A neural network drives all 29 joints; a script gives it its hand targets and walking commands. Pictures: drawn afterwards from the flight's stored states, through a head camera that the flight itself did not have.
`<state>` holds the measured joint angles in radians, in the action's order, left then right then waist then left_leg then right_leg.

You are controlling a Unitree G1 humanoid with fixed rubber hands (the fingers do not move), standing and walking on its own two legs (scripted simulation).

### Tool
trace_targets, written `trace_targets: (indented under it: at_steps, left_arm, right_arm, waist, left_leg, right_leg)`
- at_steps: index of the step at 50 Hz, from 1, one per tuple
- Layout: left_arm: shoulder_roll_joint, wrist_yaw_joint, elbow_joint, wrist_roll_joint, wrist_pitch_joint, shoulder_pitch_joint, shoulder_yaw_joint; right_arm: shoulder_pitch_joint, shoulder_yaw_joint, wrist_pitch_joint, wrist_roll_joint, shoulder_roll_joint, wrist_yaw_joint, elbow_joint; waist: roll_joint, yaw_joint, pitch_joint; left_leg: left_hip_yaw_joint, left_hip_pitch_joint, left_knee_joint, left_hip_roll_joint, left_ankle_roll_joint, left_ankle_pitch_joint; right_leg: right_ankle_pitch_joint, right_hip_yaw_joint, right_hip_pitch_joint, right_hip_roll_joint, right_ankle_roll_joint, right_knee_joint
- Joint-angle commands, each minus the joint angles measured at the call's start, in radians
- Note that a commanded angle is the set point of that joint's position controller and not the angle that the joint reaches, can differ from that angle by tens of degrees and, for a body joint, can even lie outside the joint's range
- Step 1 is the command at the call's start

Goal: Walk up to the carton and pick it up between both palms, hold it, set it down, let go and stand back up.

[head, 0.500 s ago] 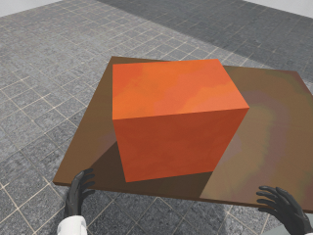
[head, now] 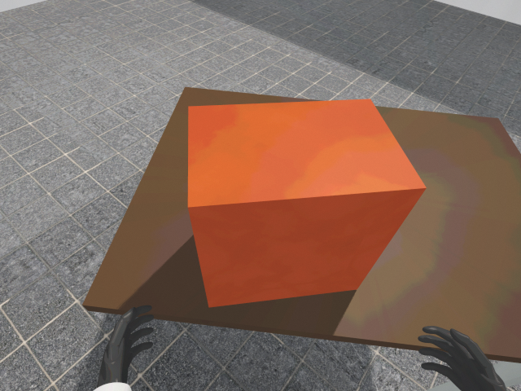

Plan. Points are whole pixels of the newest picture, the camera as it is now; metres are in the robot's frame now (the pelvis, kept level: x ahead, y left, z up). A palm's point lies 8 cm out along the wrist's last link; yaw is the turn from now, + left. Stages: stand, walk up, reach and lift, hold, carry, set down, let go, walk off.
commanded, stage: set down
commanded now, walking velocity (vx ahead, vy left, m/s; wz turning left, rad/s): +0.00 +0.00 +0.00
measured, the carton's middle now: (284, 210) +0.41 +0.00 +0.05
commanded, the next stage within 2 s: let go in 0.98 s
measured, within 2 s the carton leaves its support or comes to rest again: neither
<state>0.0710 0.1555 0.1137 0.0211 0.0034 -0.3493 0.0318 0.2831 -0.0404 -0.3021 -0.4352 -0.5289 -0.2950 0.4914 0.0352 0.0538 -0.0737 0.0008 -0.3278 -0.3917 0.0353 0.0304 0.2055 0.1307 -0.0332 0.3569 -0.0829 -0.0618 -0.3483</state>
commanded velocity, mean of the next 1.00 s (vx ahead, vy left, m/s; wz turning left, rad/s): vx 0.00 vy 0.00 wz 0.00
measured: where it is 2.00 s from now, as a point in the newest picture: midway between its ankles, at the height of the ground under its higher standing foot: outside the picture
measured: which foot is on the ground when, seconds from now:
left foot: down 0.00-1.00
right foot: down 0.00-1.00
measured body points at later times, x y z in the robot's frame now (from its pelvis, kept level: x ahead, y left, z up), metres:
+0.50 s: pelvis +0.01 +0.00 +0.00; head +0.05 +0.02 +0.45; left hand +0.17 +0.23 -0.06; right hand +0.19 -0.25 -0.05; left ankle -0.01 +0.14 -0.74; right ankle +0.02 -0.08 -0.74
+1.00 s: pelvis +0.01 +0.01 +0.00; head +0.06 +0.02 +0.45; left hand +0.15 +0.24 -0.08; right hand +0.18 -0.22 -0.08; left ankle -0.01 +0.14 -0.74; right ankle +0.02 -0.08 -0.74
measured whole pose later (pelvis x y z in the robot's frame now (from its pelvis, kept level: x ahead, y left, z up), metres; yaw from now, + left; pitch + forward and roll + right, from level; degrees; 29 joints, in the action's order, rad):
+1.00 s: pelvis +0.01 +0.01 +0.00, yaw +0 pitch +7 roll +0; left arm 0.18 0.07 0.33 0.02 0.03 -0.34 0.02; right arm 0.28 -0.04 -0.25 -0.19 -0.24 -0.11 0.57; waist 0.04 0.05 -0.02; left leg 0.00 -0.30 -0.38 0.03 0.02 0.21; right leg 0.14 -0.03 0.33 -0.07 -0.05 -0.35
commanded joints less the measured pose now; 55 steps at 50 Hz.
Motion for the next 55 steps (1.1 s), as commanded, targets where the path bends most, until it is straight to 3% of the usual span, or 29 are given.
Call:
trace_targets:
  at_steps: [1,6,9,17,26,28,38,43,44,48,51,55]
  left_arm:
    - [0.083,-0.005,-0.157,0.023,-0.079,0.007,0.013]
    - [0.092,-0.018,-0.049,0.027,-0.039,0.060,0.009]
    - [0.101,-0.016,-0.079,0.033,-0.033,0.101,0.006]
    - [0.118,-0.018,-0.100,0.038,-0.046,0.075,0.005]
    - [0.137,-0.062,0.002,0.035,-0.047,-0.008,0.026]
    - [0.139,-0.063,-0.013,0.033,-0.057,-0.006,0.026]
    - [0.177,-0.082,0.066,0.046,-0.044,0.075,0.022]
    - [0.194,-0.079,0.047,0.052,-0.029,0.114,0.015]
    - [0.194,-0.084,0.075,0.048,-0.020,0.124,0.009]
    - [0.209,-0.098,0.106,0.054,0.004,0.139,0.004]
    - [0.228,-0.097,0.049,0.063,0.002,0.144,0.007]
    - [0.241,-0.112,0.109,0.055,0.009,0.130,0.014]
  right_arm:
    - [-0.040,0.096,-0.054,0.015,-0.132,0.032,-0.055]
    - [-0.068,0.101,-0.006,0.058,-0.088,0.044,-0.018]
    - [-0.090,0.108,0.007,0.087,-0.056,0.054,-0.053]
    - [-0.057,0.121,-0.007,0.149,-0.005,0.089,-0.085]
    - [0.017,0.070,-0.025,0.189,0.039,0.135,-0.005]
    - [0.009,0.062,-0.035,0.187,0.045,0.137,-0.003]
    - [-0.039,0.060,-0.020,0.248,0.147,0.169,0.014]
    - [-0.065,0.083,-0.013,0.282,0.181,0.191,-0.003]
    - [-0.061,0.091,-0.005,0.298,0.187,0.198,0.020]
    - [-0.065,0.097,0.011,0.330,0.214,0.222,0.040]
    - [-0.066,0.108,0.004,0.334,0.219,0.235,0.031]
    - [-0.056,0.103,-0.003,0.358,0.236,0.251,0.071]
  waist:
    - [0.099,-0.014,-0.129]
    - [0.098,-0.017,-0.055]
    - [0.096,-0.018,-0.060]
    - [0.094,-0.008,-0.115]
    - [0.096,-0.011,-0.111]
    - [0.069,-0.007,-0.122]
    - [0.064,-0.013,-0.062]
    - [0.046,-0.007,-0.058]
    - [0.036,-0.021,-0.043]
    - [0.030,-0.032,-0.028]
    - [0.016,-0.026,-0.070]
    - [0.016,-0.036,-0.077]
  left_leg:
    - [-0.027,0.102,0.029,-0.051,-0.009,-0.122]
    - [-0.032,0.094,0.053,-0.048,-0.025,-0.004]
    - [-0.025,0.094,0.055,-0.042,-0.028,0.014]
    - [-0.037,0.090,0.055,-0.045,-0.025,-0.041]
    - [-0.052,0.137,0.050,-0.060,-0.016,-0.191]
    - [-0.050,0.156,0.045,-0.058,-0.010,-0.214]
    - [-0.056,0.133,0.053,-0.055,-0.025,-0.099]
    - [-0.058,0.119,0.056,-0.046,-0.029,-0.054]
    - [-0.057,0.122,0.055,-0.046,-0.028,-0.045]
    - [-0.060,0.134,0.053,-0.045,-0.030,-0.031]
    - [-0.063,0.144,0.043,-0.043,-0.022,-0.063]
    - [-0.065,0.162,0.030,-0.044,-0.021,-0.102]
  right_leg:
    - [-0.111,-0.086,-0.333,0.096,0.004,0.027]
    - [0.073,-0.098,-0.271,0.114,0.009,0.063]
    - [0.119,-0.097,-0.259,0.119,0.014,0.065]
    - [0.000,-0.079,-0.304,0.113,0.020,0.031]
    - [-0.246,-0.046,-0.367,0.094,0.023,0.025]
    - [-0.270,-0.036,-0.369,0.087,0.021,0.018]
    - [-0.099,-0.041,-0.324,0.101,0.023,0.036]
    - [-0.032,-0.033,-0.307,0.102,0.023,0.025]
    - [-0.021,-0.030,-0.297,0.106,0.025,0.026]
    - [0.003,-0.029,-0.291,0.110,0.029,0.030]
    - [-0.035,-0.019,-0.315,0.107,0.035,0.016]
    - [-0.101,-0.006,-0.317,0.105,0.042,0.007]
